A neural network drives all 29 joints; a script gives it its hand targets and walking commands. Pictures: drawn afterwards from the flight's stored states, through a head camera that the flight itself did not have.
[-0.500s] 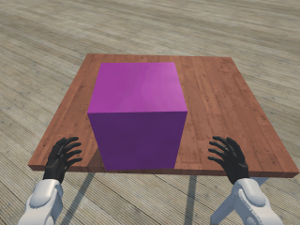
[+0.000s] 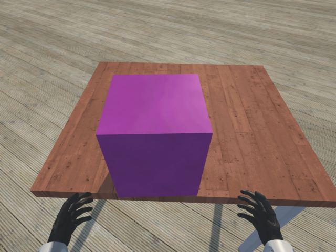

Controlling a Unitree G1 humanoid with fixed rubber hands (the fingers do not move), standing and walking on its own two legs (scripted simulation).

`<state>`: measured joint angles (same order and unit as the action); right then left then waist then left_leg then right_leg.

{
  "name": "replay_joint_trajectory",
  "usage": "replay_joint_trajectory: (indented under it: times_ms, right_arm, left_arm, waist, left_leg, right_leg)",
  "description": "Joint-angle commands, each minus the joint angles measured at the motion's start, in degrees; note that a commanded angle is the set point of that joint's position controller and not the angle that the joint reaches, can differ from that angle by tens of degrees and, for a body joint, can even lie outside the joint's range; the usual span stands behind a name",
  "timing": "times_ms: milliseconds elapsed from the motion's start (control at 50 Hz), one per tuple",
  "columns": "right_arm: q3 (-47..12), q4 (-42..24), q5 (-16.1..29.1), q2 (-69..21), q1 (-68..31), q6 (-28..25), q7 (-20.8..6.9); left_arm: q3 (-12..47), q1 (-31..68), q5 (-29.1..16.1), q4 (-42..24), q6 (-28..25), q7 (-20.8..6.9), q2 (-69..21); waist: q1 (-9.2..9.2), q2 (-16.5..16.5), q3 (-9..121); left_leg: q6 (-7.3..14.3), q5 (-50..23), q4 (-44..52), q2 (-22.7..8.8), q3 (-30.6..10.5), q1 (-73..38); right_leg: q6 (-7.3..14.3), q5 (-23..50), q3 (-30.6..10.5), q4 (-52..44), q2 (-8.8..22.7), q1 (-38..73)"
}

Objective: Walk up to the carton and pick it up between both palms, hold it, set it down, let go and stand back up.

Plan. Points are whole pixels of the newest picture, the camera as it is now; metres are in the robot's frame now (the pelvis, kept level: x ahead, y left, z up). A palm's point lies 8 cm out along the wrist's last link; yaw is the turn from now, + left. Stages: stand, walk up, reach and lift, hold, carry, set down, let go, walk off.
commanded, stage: set down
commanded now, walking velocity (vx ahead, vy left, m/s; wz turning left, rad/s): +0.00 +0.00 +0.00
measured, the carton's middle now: (156, 137) +0.39 +0.06 +0.08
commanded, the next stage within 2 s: let go in 0.66 s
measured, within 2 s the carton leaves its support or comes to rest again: neither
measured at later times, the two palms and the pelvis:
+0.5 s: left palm out of the picture +0.15 +0.24 -0.06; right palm out of the picture +0.16 -0.21 -0.06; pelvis +0.00 +0.00 +0.00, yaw +0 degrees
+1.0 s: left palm out of the picture +0.16 +0.22 -0.08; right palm out of the picture +0.14 -0.24 -0.09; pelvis -0.01 -0.01 +0.00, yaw +0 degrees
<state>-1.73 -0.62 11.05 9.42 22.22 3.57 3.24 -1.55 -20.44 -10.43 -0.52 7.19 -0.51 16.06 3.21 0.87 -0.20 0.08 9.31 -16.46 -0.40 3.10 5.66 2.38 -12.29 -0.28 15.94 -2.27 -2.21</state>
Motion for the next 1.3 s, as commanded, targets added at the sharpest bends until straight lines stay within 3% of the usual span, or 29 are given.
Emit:
replay_joint_trajectory:
  times_ms: [0,80,160,260,300,340,440,460,580,660,780,880,960,1000,1080,1160,1180,1220,1280]
  right_arm:
    - [2.3,-7.4,-0.8,4.3,-2.5,-3.2,-0.3]
    - [2.8,-3.1,-2.6,4.3,-2.9,-4.5,-1.0]
    - [2.8,1.9,-3.4,4.8,-3.5,-6.7,-1.5]
    - [2.1,7.9,-4.9,5.2,-4.0,-9.9,-1.5]
    - [2.1,11.6,-5.4,5.4,-4.7,-11.0,-1.6]
    - [2.4,13.6,-5.8,5.4,-6.1,-12.3,-1.6]
    - [2.6,20.4,-6.7,6.1,-8.0,-14.4,-2.2]
    - [2.8,22.8,-7.1,6.5,-8.1,-14.4,-2.3]
    - [3.1,28.5,-8.6,6.5,-11.9,-16.0,-2.3]
    - [3.3,34.4,-9.3,7.7,-13.1,-17.0,-3.1]
    - [4.0,36.8,-11.2,8.1,-15.8,-18.1,-3.6]
    - [4.0,38.5,-10.4,8.5,-15.9,-18.8,-4.2]
    - [4.0,38.3,-10.9,9.4,-16.5,-18.5,-4.1]
    - [3.3,38.8,-10.3,9.0,-16.3,-18.3,-4.0]
    - [3.6,37.8,-10.4,9.6,-16.5,-17.9,-4.4]
    - [3.9,36.9,-10.9,9.5,-16.5,-17.3,-4.6]
    - [5.2,40.9,-11.9,11.3,-9.1,-12.0,-2.5]
    - [5.2,40.0,-11.6,11.7,-8.4,-9.1,-1.8]
    - [5.1,40.3,-11.9,10.9,-8.5,-7.9,-2.0]
  left_arm:
    - [-3.1,3.4,1.2,-7.3,-2.4,-0.1,6.3]
    - [-3.1,3.2,2.4,-2.8,-3.0,-0.2,6.1]
    - [-2.8,4.2,3.5,-0.5,-4.4,-0.2,6.0]
    - [-2.1,3.5,4.3,5.9,-5.5,-0.9,5.0]
    - [-2.2,4.0,5.4,8.6,-5.6,-1.1,4.6]
    - [-2.7,5.0,6.2,9.7,-6.0,-1.0,5.2]
    - [-2.0,6.2,7.2,13.3,-5.8,-0.7,3.9]
    - [-1.9,6.8,7.9,14.7,-5.4,-0.7,3.4]
    - [-2.7,10.3,9.0,19.7,-5.1,-0.8,3.7]
    - [-1.9,10.9,10.5,22.7,-4.2,-0.3,2.2]
    - [-1.6,14.3,10.4,24.3,-3.7,0.4,2.0]
    - [-1.9,14.4,11.3,23.8,-3.8,1.1,1.6]
    - [-1.4,14.4,11.4,25.0,-3.0,1.0,0.8]
    - [-1.1,14.5,11.5,25.3,-2.9,0.9,0.5]
    - [-1.6,14.8,12.1,24.0,-2.5,1.3,0.8]
    - [-0.9,15.2,11.6,24.2,-2.4,1.5,0.3]
    - [-2.8,5.8,11.3,30.8,-6.6,1.5,4.8]
    - [-3.3,5.1,11.1,32.5,-9.1,0.7,5.0]
    - [-2.7,6.8,11.2,33.3,-10.2,0.1,3.6]
  waist:
    - [-0.1,-2.0,2.0]
    - [-0.13,-2.3,0.7]
    - [-0.4,-2.7,2.1]
    - [-1.18,-0.6,2.3]
    - [-1.43,-1.8,2.0]
    - [-0.87,-2.2,2.9]
    - [-1.6,-1.7,2.7]
    - [-1.96,-2.8,2.0]
    - [-2.21,-0.6,1.8]
    - [-2.68,-2.4,2.0]
    - [-2.96,0.7,3.0]
    - [-2.59,-0.9,3.7]
    - [-3.2,1.0,2.9]
    - [-3.25,0.4,2.1]
    - [-2.76,-0.3,2.3]
    - [-2.97,1.0,2.2]
    - [-1.31,-4.3,8.2]
    - [-2.53,-3.3,8.2]
    - [-3.26,-1.2,1.1]
  left_leg:
    - [-0.4,-19.0,-1.9,-0.6,-2.1,-13.5]
    - [-0.5,-18.3,-2.0,-0.6,-1.5,-13.0]
    - [-0.9,-20.2,-2.9,-0.5,-1.2,-13.7]
    - [-0.5,-21.1,-3.7,-0.3,-1.1,-14.1]
    - [-0.9,-22.3,-4.3,-0.1,-1.1,-14.3]
    - [-1.1,-22.3,-4.5,-0.1,-0.6,-14.1]
    - [-0.9,-21.6,-4.4,-0.4,-0.6,-15.2]
    - [-1.1,-20.9,-4.6,-0.3,-0.6,-15.4]
    - [-0.5,-17.6,-4.9,-0.5,-0.5,-13.2]
    - [-1.2,-18.9,-5.6,-0.6,-0.5,-13.9]
    - [-0.2,-13.9,-5.3,-0.7,-0.3,-12.4]
    - [-0.4,-14.0,-5.5,-0.6,-0.6,-12.0]
    - [-0.2,-11.5,-5.6,-0.1,-0.7,-11.4]
    - [-0.3,-11.0,-5.2,-0.1,-0.9,-11.2]
    - [-0.2,-9.7,-5.0,-0.1,-0.7,-10.3]
    - [0.0,-8.4,-5.4,-0.3,-0.8,-10.6]
    - [2.4,-19.8,-10.0,-6.4,-5.3,-1.6]
    - [2.8,-19.7,-10.2,-7.3,-6.1,-0.7]
    - [2.1,-10.4,-8.6,-6.9,-6.5,2.7]
  right_leg:
    - [-1.2,8.9,-2.0,-5.9,3.3,-13.6]
    - [-1.0,7.3,-1.7,-6.1,3.3,-14.1]
    - [-1.2,10.0,-1.0,-5.0,2.8,-13.6]
    - [-2.0,13.9,-0.6,-4.6,2.7,-13.0]
    - [-2.0,14.9,-0.3,-4.2,2.6,-13.0]
    - [-1.9,14.2,0.2,-3.6,2.4,-12.8]
    - [-1.8,13.2,0.6,-3.8,2.0,-13.0]
    - [-1.7,12.9,0.5,-3.7,2.2,-14.1]
    - [-2.4,12.4,0.9,-2.5,2.3,-13.7]
    - [-1.7,13.0,1.2,-2.1,2.0,-14.3]
    - [-2.7,13.3,0.7,-1.1,2.6,-14.0]
    - [-2.5,16.0,0.3,0.0,2.9,-12.7]
    - [-3.3,17.3,-0.3,-0.3,3.4,-12.8]
    - [-3.4,18.9,-0.2,0.3,3.6,-12.6]
    - [-3.3,18.2,-0.9,0.5,4.0,-12.3]
    - [-3.1,15.4,-1.0,0.1,3.9,-13.7]
    - [-1.3,15.3,-4.3,5.0,6.6,-5.7]
    - [-0.9,17.9,-6.2,5.6,8.2,-4.0]
    - [-0.8,12.8,-6.5,2.9,8.4,-8.4]
